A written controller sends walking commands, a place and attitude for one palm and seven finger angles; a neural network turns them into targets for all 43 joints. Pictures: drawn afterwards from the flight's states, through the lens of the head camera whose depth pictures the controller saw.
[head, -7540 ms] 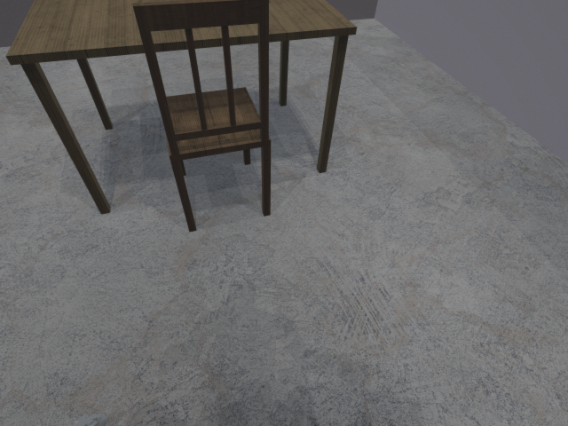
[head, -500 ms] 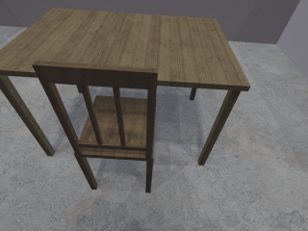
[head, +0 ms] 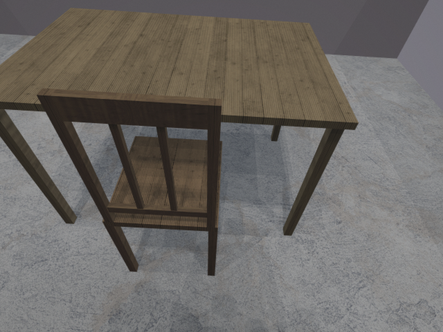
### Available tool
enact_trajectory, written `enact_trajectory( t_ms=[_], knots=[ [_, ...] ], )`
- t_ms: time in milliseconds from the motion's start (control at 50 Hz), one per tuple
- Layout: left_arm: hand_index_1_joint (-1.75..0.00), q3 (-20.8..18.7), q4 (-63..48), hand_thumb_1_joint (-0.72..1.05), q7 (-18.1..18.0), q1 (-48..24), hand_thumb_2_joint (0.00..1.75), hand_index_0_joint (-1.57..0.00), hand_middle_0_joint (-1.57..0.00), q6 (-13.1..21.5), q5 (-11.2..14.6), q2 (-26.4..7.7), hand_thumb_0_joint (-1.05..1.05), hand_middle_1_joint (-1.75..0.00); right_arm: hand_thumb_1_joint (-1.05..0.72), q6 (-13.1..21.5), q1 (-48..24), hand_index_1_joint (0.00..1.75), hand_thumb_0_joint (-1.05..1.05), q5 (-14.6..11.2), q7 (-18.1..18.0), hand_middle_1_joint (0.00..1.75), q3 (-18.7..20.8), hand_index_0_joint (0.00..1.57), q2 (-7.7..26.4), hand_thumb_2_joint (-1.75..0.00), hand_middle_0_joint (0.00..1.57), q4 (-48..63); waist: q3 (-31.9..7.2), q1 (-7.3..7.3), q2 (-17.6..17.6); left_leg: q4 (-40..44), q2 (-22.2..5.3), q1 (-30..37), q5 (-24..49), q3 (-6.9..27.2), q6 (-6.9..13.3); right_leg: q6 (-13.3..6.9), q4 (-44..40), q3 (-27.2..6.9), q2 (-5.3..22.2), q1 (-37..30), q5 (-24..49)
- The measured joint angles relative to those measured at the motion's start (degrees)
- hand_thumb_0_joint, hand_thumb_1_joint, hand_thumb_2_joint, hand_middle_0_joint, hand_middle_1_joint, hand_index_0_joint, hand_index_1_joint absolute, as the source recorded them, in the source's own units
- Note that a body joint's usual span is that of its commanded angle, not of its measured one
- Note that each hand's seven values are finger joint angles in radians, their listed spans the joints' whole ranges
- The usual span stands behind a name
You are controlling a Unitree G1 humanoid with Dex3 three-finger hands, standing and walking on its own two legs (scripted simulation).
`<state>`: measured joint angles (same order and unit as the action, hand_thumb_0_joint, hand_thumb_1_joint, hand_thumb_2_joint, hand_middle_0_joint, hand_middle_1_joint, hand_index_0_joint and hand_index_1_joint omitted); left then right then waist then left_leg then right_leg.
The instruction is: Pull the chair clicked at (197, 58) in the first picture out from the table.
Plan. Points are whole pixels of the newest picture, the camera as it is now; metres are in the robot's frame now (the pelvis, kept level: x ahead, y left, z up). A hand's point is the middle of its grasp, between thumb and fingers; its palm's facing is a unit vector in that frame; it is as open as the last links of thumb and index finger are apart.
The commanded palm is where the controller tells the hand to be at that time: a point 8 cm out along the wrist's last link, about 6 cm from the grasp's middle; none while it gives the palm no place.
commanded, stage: look again from close up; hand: left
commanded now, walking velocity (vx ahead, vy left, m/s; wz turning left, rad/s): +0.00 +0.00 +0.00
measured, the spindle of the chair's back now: (129, 171) +0.50 +0.28 -0.07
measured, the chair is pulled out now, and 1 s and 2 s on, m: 0.00 0.00 0.00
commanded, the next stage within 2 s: shuffle to correct the standing spot in 0.74 s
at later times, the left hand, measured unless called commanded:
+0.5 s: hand out of the picture -0.01 +0.14 -0.18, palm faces +0.03 -0.99 -0.16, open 7.4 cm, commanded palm none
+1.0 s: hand out of the picture -0.01 +0.13 -0.18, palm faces +0.05 -0.99 -0.14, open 7.4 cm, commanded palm none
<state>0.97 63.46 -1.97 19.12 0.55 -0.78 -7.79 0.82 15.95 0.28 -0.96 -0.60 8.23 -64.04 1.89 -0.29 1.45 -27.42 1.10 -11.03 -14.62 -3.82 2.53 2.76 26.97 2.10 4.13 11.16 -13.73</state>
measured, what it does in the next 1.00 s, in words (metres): stands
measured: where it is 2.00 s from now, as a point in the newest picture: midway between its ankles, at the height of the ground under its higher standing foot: outside the picture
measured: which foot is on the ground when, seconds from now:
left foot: down 0.00-1.00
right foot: down 0.00-1.00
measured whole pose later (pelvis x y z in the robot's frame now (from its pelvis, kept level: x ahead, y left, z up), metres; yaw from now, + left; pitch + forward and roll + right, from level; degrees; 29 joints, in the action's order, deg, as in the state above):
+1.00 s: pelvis +0.02 -0.02 +0.00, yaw +0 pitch -1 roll +0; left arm -0.3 63.4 -1.4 20.7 0.6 -1.3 -7.5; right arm 0.4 18.3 0.8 -0.8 -0.1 6.7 -65.5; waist 0.4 -0.2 1.7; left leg -27.8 -0.4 -10.2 -16.5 -3.0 0.8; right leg 0.4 28.8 2.9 2.7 10.9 -16.8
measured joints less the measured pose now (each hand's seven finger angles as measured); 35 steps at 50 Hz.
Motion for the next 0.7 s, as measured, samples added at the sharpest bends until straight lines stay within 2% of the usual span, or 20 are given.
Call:
enact_trajectory(
  t_ms=[700],
  knots=[
    [-0.30,-0.5,-0.2,0.91,-0.2,-0.2,0.90,-0.20,-0.20,0.4,0.1,0.6,0.00,-0.30,-0.92,-0.1,0.5,0.30,0.01,0.0,-0.2,0.30,0.0,0.19,-1.3,-0.90,0.20,-1.6,0.0,0.09,0.1,1.2,-1.5,0.9,0.1,0.8,-1.6,-1.5,-1.1,0.8,-1.5,-0.9,-0.2]
  ],
)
